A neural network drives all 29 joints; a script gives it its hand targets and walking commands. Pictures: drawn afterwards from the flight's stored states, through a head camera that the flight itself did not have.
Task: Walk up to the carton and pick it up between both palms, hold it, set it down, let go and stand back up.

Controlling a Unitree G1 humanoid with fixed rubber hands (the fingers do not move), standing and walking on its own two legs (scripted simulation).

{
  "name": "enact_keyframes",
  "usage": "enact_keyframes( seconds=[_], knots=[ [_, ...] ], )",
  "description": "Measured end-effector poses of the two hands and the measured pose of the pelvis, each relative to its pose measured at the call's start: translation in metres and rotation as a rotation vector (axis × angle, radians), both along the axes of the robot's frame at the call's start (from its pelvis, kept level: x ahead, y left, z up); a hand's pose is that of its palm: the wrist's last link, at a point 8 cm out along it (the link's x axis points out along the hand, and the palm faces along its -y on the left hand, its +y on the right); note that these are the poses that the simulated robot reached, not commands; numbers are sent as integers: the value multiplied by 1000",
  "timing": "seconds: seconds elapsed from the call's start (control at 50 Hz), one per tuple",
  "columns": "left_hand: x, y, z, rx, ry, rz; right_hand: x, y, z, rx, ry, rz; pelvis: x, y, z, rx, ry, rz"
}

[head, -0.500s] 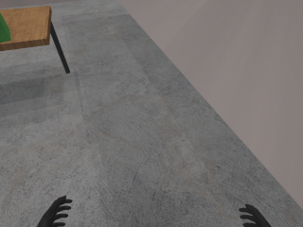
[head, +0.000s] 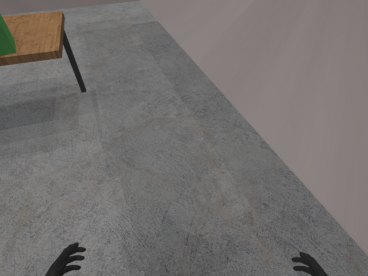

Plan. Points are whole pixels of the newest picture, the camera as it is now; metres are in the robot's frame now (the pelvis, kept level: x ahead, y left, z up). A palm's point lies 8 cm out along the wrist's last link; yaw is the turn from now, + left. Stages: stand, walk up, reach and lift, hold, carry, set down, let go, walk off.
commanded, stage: walk up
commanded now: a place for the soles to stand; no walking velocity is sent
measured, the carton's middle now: out of the picture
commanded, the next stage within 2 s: none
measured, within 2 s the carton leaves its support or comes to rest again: neither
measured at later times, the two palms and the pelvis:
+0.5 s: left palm out of the picture +0.12 +0.52 -0.07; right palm (254, 260) +0.18 -0.14 -0.07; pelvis +0.05 +0.16 -0.02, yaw +7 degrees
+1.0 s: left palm out of the picture +0.21 +0.57 -0.06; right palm (222, 207) +0.30 -0.08 -0.05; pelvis +0.17 +0.22 +0.01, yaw +9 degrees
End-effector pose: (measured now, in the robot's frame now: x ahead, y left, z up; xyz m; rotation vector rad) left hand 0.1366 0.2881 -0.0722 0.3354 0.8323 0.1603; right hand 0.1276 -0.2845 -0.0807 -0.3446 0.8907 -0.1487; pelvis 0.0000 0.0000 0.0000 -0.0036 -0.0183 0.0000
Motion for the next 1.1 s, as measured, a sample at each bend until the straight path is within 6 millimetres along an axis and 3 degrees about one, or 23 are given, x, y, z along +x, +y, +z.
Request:
enact_keyframes(
  seconds=[0.1, 0.24, 0.34, 0.42, 0.46, 0.56, 0.68, 0.78, 0.92, 1.0, 1.1],
  knots=[
    [-8, 12, 3, 23, -3, 8, 3, 0, 2, 8, 9, 27, 2, 4, 0, -1, -10, -1],
    [-52, 88, 28, 163, 50, 116, 38, 17, 17, 1, -36, 86, 13, 41, 5, 11, -22, 37],
    [-59, 154, 33, 227, 80, 149, 59, 65, 12, 25, -37, 124, 24, 85, -2, -23, -14, 54],
    [-43, 209, 17, 232, 44, 150, 68, 110, 3, -5, -8, 149, 35, 128, -18, -51, -34, 79],
    [-31, 226, 5, 203, 7, 172, 62, 129, 1, -22, 17, 149, 41, 144, -23, -39, -69, 103],
    [-10, 227, -1, 78, -30, 195, 56, 152, 31, -72, 50, 117, 58, 172, -2, -40, -91, 125],
    [-11, 249, -3, 54, 24, 212, 90, 174, 59, -139, 14, 148, 78, 198, 9, -39, -83, 143],
    [0, 269, -2, 73, 53, 228, 121, 196, 57, -129, -11, 172, 101, 214, 8, -35, -79, 154],
    [40, 283, 7, 104, 79, 232, 154, 208, 46, -110, 21, 174, 143, 225, 9, -19, -58, 155],
    [75, 284, 10, 119, 87, 226, 169, 205, 33, -102, 72, 162, 172, 225, 6, -11, -36, 152],
    [134, 273, 13, 127, 55, 214, 188, 197, 13, -83, 139, 145, 210, 219, 1, 7, -6, 147]
  ],
)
